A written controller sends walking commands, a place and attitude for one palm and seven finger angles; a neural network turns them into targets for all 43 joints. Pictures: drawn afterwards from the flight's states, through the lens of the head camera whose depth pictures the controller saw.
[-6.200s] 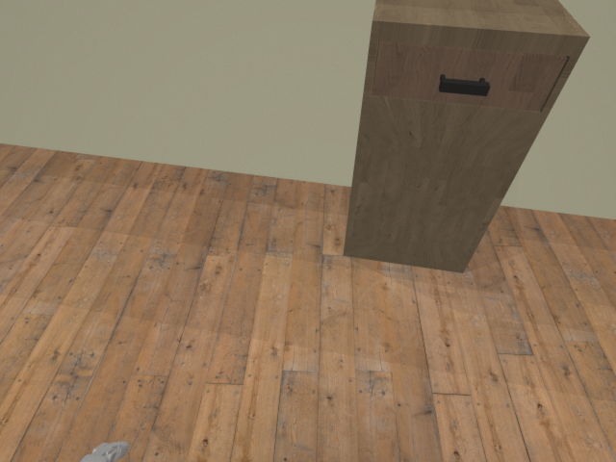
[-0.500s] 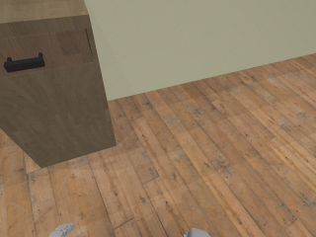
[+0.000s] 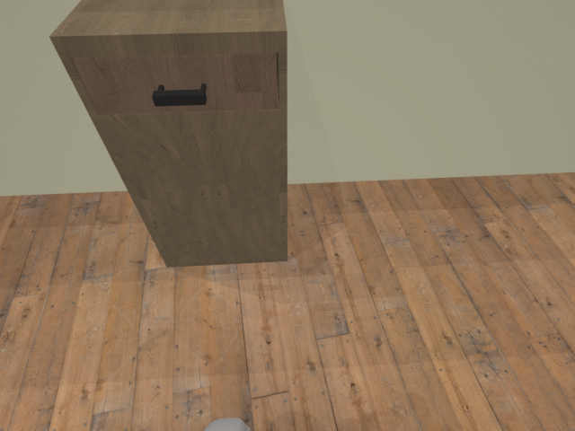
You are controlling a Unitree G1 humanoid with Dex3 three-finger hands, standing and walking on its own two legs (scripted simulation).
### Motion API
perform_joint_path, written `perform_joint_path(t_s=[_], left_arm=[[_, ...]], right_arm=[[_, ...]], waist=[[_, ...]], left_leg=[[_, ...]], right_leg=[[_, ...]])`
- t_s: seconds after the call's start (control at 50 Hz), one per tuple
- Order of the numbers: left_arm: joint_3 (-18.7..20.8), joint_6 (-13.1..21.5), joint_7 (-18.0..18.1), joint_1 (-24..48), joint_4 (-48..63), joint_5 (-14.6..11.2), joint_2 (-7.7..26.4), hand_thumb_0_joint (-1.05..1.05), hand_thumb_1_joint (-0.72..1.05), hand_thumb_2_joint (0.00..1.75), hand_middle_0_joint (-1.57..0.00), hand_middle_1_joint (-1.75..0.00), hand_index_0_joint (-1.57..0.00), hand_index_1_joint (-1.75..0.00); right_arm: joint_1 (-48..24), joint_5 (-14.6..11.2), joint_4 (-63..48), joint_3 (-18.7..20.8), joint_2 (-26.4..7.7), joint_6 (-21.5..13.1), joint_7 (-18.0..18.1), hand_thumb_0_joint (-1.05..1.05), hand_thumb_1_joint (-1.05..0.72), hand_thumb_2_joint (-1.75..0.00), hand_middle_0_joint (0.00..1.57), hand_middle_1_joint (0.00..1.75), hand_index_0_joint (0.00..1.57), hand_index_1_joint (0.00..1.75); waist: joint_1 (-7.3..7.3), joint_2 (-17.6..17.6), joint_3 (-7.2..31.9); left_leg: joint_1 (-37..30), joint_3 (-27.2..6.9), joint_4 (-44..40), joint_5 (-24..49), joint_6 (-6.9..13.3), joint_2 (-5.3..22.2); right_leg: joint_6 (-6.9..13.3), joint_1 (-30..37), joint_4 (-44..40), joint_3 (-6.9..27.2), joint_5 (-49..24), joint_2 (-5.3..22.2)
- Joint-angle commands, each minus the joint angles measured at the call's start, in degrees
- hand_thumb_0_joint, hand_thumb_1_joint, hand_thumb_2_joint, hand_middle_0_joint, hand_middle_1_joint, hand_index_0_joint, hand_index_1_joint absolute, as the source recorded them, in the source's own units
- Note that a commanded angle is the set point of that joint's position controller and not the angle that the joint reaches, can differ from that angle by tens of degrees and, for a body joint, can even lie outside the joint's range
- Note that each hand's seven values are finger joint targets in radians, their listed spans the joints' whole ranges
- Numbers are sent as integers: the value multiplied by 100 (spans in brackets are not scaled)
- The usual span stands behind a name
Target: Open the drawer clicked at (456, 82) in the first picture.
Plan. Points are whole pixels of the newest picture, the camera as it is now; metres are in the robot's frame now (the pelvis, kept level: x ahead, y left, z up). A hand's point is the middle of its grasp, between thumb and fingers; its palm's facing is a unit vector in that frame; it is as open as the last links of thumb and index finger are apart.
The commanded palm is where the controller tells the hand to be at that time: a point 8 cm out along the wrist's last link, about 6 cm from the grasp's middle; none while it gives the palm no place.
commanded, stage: turn to face it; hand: left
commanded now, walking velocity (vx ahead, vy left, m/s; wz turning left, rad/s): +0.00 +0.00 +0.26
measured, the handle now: (181, 92) +0.80 +0.29 +0.03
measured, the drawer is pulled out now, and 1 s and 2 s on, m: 0.00 0.00 0.00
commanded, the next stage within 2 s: take the last steps up to it in 0.04 s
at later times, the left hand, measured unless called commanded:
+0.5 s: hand out of the picture +0.05 +0.26 -0.16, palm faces +0.11 -0.98 -0.17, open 7.4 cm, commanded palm none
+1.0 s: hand out of the picture +0.13 +0.17 -0.15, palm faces +0.20 -0.95 -0.24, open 7.1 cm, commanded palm none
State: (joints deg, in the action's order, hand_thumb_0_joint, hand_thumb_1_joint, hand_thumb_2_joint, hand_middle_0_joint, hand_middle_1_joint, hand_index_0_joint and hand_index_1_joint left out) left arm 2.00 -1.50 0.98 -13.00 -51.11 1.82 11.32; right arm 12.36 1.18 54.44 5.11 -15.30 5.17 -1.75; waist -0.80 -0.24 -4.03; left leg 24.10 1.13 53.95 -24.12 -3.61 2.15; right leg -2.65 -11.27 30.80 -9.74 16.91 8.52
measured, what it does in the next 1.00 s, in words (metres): walks ahead: left foot, then right foot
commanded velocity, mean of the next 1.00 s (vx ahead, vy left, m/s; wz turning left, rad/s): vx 0.26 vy -0.02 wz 0.08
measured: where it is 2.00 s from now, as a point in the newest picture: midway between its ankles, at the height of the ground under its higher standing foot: (282, 422)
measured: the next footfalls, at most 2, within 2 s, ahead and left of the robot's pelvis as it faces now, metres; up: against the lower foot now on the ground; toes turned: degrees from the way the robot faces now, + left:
left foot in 0.08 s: +0.04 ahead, +0.14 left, +0.00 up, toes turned +6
right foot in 0.78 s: +0.18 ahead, -0.10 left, +0.00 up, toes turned -1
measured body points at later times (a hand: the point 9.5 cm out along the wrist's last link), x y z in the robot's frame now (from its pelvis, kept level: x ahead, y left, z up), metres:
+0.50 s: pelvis +0.02 +0.07 +0.01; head +0.00 +0.08 +0.46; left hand +0.04 +0.31 -0.15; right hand +0.04 -0.17 -0.13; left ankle +0.00 +0.13 -0.73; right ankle +0.04 -0.09 -0.67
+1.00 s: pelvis +0.14 -0.02 +0.01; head +0.13 -0.04 +0.46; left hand +0.12 +0.22 -0.13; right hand +0.15 -0.26 -0.16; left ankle +0.14 +0.13 -0.65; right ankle +0.14 -0.10 -0.73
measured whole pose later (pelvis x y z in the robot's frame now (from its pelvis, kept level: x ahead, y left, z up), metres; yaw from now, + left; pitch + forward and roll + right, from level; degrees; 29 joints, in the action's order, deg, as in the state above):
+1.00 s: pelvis +0.14 -0.02 +0.01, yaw +8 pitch -2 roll +1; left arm 3.0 3.4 1.1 -17.9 -61.7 1.0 8.7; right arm 19.5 2.0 62.7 4.2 -11.2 0.0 -0.2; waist -0.9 -2.3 0.4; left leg 29.3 2.7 61.7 -14.3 -0.2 5.2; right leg 2.5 -6.5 21.7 -8.8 13.4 1.1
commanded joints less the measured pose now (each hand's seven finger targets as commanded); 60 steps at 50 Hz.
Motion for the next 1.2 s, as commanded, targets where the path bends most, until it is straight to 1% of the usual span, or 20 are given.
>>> perform_joint_path(t_s=[0.0, 0.04, 0.06, 0.08, 0.1, 0.14, 0.2, 0.32, 0.56, 0.66, 0.72, 0.74, 0.76, 0.78, 0.8, 0.84, 0.9, 0.94, 1.06, 1.18], left_arm=[[381, 113, 82, -147, 236, 20, 1396, 0, 90, 90, -20, -30, -20, -30], [354, 65, 60, -139, 196, -75, 1285, 0, 90, 90, -20, -30, -20, -30], [306, 26, 43, -325, 288, -131, 956, 0, 90, 90, -20, -30, -20, -30], [160, 4, 39, -84, 457, -124, 599, 0, 90, 90, -20, -30, -20, -30], [178, -43, 65, 67, 417, -108, 718, 0, 90, 90, -20, -30, -20, -30], [215, -76, 51, 197, 144, -99, 686, 0, 90, 90, -20, -30, -20, -30], [199, 14, -90, -62, -167, -47, 665, 0, 90, 90, -20, -30, -20, -30], [118, 99, -142, 39, -322, 0, 539, 0, 90, 90, -20, -30, -20, -30], [128, 145, -191, 728, -264, -37, 276, 0, 90, 90, -20, -30, -20, -30], [152, 228, -210, 751, -254, -58, 125, 0, 90, 90, -20, -30, -20, -30], [214, 335, -174, -85, -597, -52, 203, 0, 90, 90, -20, -30, -20, -30], [268, 404, -141, -676, -794, -37, 458, 0, 90, 90, -20, -30, -20, -30], [382, 473, -82, -1331, -980, -6, 1022, 0, 90, 90, -20, -30, -20, -30], [398, 448, -27, -1737, -1006, -90, 1258, 0, 90, 90, -20, -30, -20, -30], [389, 442, -2, -1430, -967, -107, 1131, 0, 90, 90, -20, -30, -20, -30], [271, 462, 4, -729, -844, -97, 663, 0, 90, 90, -20, -30, -20, -30], [152, 566, 30, -615, -841, -72, 113, 0, 90, 90, -20, -30, -20, -30], [89, 613, 27, -800, -940, -72, 124, 0, 90, 90, -20, -30, -20, -30], [38, 702, 31, -1294, -1172, -55, 231, 0, 90, 90, -20, -30, -20, -30], [61, 622, 65, -1657, -1373, -19, 383, 0, 90, 90, -20, -30, -20, -30]], right_arm=[[-228, -68, -547, -33, -166, -289, 46, 0, -90, -90, 20, 30, 20, 30], [247, -57, -387, -8, -405, -390, 55, 0, -90, -90, 20, 30, 20, 30], [441, -15, -367, 109, -958, -477, 78, 0, -90, -90, 20, 30, 20, 30], [728, -41, -341, 191, -1407, -474, 127, 0, -90, -90, 20, 30, 20, 30], [749, -5, -292, 180, -1370, -434, 164, 0, -90, -90, 20, 30, 20, 30], [302, 29, -251, 38, -919, -486, 298, 0, -90, -90, 20, 30, 20, 30], [148, 10, -239, -97, -607, -593, 310, 0, -90, -90, 20, 30, 20, 30], [811, -18, 102, -117, -388, -741, 327, 0, -90, -90, 20, 30, 20, 30], [1374, 36, 574, -102, -254, -812, 366, 0, -90, -90, 20, 30, 20, 30], [1398, 68, 728, -90, -270, -793, 346, 0, -90, -90, 20, 30, 20, 30], [1381, 47, 833, -128, -112, -786, 337, 0, -90, -90, 20, 30, 20, 30], [1405, 4, 827, -161, 35, -815, 311, 0, -90, -90, 20, 30, 20, 30], [1456, -36, 701, -234, 403, -849, 266, 0, -90, -90, 20, 30, 20, 30], [1068, -13, 449, -205, 150, -787, 245, 0, -90, -90, 20, 30, 20, 30], [962, -1, 434, -131, 119, -778, 223, 0, -90, -90, 20, 30, 20, 30], [819, 25, 508, -99, 235, -692, 172, 0, -90, -90, 20, 30, 20, 30], [1156, 77, 684, -101, 552, -584, 133, 0, -90, -90, 20, 30, 20, 30], [1043, 73, 644, -104, 551, -560, 109, 0, -90, -90, 20, 30, 20, 30], [-13, 38, 228, -139, 402, -580, 20, 0, -90, -90, 20, 30, 20, 30], [-710, 5, -8, -235, 447, -707, -3, 0, -90, -90, 20, 30, 20, 30]], waist=[[192, 1407, 440], [-60, 720, 811], [-142, -795, 1107], [-276, -1914, 1106], [-326, -1349, 1086], [-164, -1328, 742], [-37, -894, 610], [-141, -417, 212], [-220, -546, -384], [-146, -578, -332], [211, -106, 44], [457, 299, 352], [642, 1681, 682], [782, 1580, 593], [638, 1043, 381], [328, 905, -242], [-17, 335, -260], [-8, 530, -258], [151, 617, -483], [346, 728, -356]], left_leg=[[-470, 460, -1401, 56, 51, -186], [-1606, 316, -2900, 1394, 145, -115], [-2510, -1144, -3306, 2740, 553, 1080], [-2553, -2221, -3391, 4643, 1115, 2071], [-2164, -1969, -3304, 4439, 1475, 2224], [-1908, -1585, -3462, 3796, 1255, 1590], [-1956, -1183, -3760, 2534, 1149, 1199], [-2175, -1491, -4327, 1182, 1325, 1253], [-1821, -1660, -4732, 198, 1434, 1395], [-1420, -1376, -4410, 486, 1363, 1345], [-828, -864, -3332, 765, 997, 901], [-250, -455, -2362, 662, 788, 546], [957, 284, -791, -313, 506, -129], [1308, 95, 338, -1022, 513, -116], [1446, -131, 889, -654, 542, 126], [1353, -157, 1268, 154, 504, 401], [882, -53, 1045, 974, 347, 495], [972, 49, 849, 1212, 258, 487], [1268, 193, -282, 1510, 217, 536], [395, 495, -1601, 1230, 424, 260]], right_leg=[[825, 228, -571, 660, -2245, 1138], [357, -147, 406, 269, -2017, 858], [-46, -1233, 1544, -33, -415, 260], [-264, -2004, 2460, 265, 2062, -186], [-125, -1777, 3010, 685, 2033, -92], [-121, -1914, 3327, 956, 1281, -90], [-127, -1965, 3489, 781, 565, -196], [-144, -2249, 2933, 812, 219, -206], [-42, -2147, 1617, 803, 15, -151], [28, -1244, 691, 564, 41, -353], [98, 463, -403, 386, -476, -602], [247, 1446, -788, 911, -174, -161], [734, 2445, -1372, 2642, 522, 1174], [1099, 2004, -2006, 3661, 921, 1829], [1223, 1574, -2181, 3472, 1531, 1748], [1068, 357, -2441, 3029, 2047, 1433], [836, -97, -2383, 1602, 383, 854], [834, 35, -2333, 1193, -406, 724], [1070, 460, -2286, 1051, -1466, 745], [1019, 770, -1628, 879, -2823, 825]])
